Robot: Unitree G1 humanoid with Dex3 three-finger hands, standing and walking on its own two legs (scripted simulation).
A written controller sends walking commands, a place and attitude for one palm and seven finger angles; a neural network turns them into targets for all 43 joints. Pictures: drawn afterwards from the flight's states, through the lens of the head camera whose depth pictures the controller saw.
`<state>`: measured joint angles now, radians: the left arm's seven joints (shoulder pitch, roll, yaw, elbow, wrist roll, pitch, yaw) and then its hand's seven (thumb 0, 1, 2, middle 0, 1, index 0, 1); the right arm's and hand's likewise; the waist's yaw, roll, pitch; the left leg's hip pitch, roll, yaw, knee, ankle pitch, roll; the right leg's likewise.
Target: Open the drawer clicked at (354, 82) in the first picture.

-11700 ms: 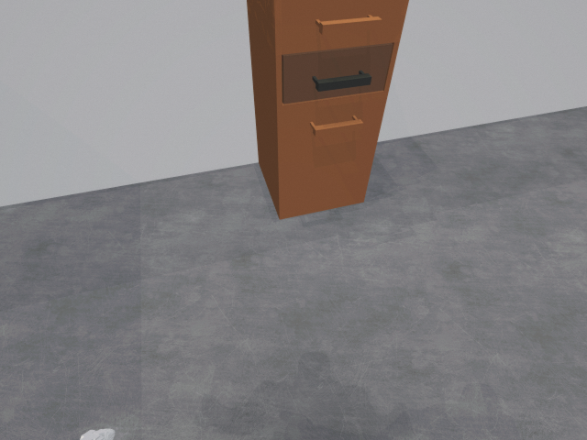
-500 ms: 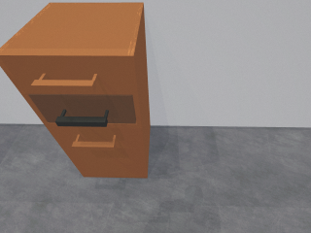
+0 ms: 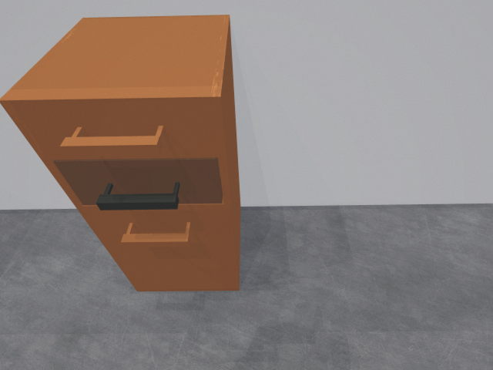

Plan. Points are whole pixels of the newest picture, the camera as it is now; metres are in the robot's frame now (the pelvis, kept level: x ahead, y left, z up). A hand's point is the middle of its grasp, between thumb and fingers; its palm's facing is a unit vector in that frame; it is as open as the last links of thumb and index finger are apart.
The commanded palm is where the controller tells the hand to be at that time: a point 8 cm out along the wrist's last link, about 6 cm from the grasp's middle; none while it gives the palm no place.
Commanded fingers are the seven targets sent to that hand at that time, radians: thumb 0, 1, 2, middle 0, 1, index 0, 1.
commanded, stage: shuffle to correct the standing spot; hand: left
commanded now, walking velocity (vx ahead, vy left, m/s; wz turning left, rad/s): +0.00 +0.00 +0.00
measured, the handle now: (140, 194) +0.52 +0.30 -0.09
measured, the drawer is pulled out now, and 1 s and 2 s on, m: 0.00 0.00 0.00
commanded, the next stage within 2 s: come to a stop and stand still in 0.40 s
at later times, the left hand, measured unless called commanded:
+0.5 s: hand out of the picture +0.01 +0.22 -0.18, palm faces +0.07 -0.96 -0.26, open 7.4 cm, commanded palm none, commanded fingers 0.00 0.90 0.90 -0.20 -0.30 -0.20 -0.30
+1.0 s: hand out of the picture +0.01 +0.20 -0.18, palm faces -0.02 -0.98 -0.21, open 7.3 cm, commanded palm none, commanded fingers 0.00 0.90 0.90 -0.20 -0.30 -0.20 -0.30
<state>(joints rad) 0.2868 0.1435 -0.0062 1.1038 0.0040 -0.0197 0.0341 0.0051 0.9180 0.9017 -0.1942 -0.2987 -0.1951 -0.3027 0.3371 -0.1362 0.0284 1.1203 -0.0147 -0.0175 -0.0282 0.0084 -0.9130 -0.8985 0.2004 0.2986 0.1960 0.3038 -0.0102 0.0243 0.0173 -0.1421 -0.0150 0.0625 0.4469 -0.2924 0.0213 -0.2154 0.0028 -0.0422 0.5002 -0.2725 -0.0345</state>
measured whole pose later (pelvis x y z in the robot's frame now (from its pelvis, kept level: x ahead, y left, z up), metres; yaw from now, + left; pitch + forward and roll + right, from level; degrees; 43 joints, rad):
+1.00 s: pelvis -0.02 +0.02 -0.01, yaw -1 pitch -2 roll +0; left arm 0.27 0.17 -0.02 1.05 0.00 -0.02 0.05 0.01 0.93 0.90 -0.20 -0.30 -0.20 -0.30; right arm 0.29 -0.17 0.02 1.04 -0.02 0.01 -0.02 0.01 -0.92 -0.90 0.20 0.30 0.20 0.30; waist -0.02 0.00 0.04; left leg -0.19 -0.02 0.09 0.54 -0.32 0.05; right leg -0.19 0.02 -0.07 0.53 -0.32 -0.04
